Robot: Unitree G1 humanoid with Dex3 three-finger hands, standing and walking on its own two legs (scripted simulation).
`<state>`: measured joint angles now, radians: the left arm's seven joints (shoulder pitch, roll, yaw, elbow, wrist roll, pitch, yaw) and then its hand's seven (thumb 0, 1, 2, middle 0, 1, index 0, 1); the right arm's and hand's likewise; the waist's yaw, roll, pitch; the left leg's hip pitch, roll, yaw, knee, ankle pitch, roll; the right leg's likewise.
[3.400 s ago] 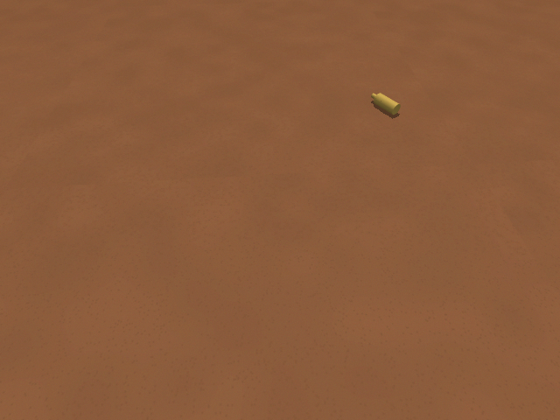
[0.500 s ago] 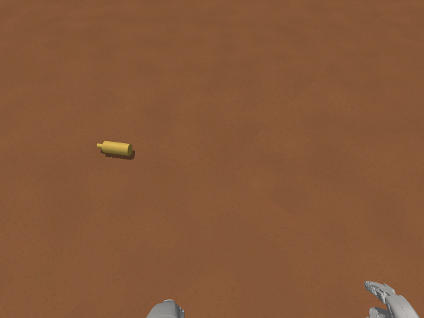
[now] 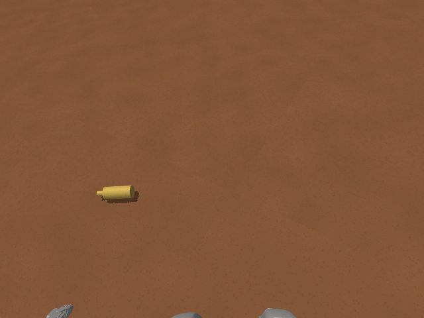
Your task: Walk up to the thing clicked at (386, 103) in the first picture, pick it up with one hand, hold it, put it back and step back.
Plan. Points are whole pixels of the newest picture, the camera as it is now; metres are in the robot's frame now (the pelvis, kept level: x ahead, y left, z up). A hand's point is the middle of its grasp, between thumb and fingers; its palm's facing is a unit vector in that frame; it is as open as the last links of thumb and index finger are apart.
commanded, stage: walk up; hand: left
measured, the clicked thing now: (114, 192) +0.87 +0.62 -0.72
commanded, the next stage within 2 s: none
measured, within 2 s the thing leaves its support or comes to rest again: neither
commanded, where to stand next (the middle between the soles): +0.42 +0.36 m, yaw -6 degrees
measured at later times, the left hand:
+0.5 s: hand (12, 311) +0.18 +0.48 -0.14, palm faces -0.08 -0.87 -0.48, open 7.4 cm
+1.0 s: hand out of the picture +0.28 +0.59 -0.10, palm faces -0.05 -0.83 -0.56, open 7.4 cm
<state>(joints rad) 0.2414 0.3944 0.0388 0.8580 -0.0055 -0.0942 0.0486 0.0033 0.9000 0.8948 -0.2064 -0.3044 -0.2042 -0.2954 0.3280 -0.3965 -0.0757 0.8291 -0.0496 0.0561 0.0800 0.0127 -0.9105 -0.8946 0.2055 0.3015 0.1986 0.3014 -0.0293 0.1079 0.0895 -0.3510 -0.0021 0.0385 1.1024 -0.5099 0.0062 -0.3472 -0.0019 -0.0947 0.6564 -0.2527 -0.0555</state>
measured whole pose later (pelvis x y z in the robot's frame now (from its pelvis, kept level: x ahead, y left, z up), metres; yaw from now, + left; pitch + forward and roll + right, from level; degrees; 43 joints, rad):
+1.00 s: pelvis +0.22 +0.28 +0.00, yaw -3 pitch -3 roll -1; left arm 0.35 0.42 0.05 0.88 0.02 -0.10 0.05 0.00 0.90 0.89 -0.21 -0.30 -0.21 -0.30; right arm 0.26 -0.48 -0.12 0.81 -0.04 0.07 0.09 0.01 -0.91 -0.89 0.21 0.30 0.20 0.30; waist 0.01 0.14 0.09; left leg -0.55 0.12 -0.09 1.02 -0.34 -0.02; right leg -0.28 -0.10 -0.06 0.65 -0.31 0.01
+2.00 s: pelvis +0.33 +0.39 +0.02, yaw -5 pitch -3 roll +1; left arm 0.07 0.37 0.02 1.05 0.01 0.02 -0.03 0.01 0.90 0.90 -0.20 -0.30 -0.20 -0.29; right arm 0.11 -0.39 0.00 1.04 -0.01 -0.03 -0.01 0.01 -0.91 -0.89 0.21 0.30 0.20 0.30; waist 0.01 -0.03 0.08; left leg -0.19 0.03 0.04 0.53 -0.29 -0.02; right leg -0.31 0.00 -0.04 0.52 -0.16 -0.03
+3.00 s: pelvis +0.35 +0.38 +0.02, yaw -6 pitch -2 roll +1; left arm 0.06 0.36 0.06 1.06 0.01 0.05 -0.04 0.01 0.90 0.90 -0.20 -0.30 -0.20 -0.29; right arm 0.10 -0.36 -0.02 1.08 0.00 -0.01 -0.03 0.01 -0.91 -0.89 0.21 0.30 0.20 0.30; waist 0.01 -0.02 0.10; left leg -0.14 0.03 0.05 0.43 -0.25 -0.02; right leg -0.27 0.01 -0.03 0.44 -0.14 -0.04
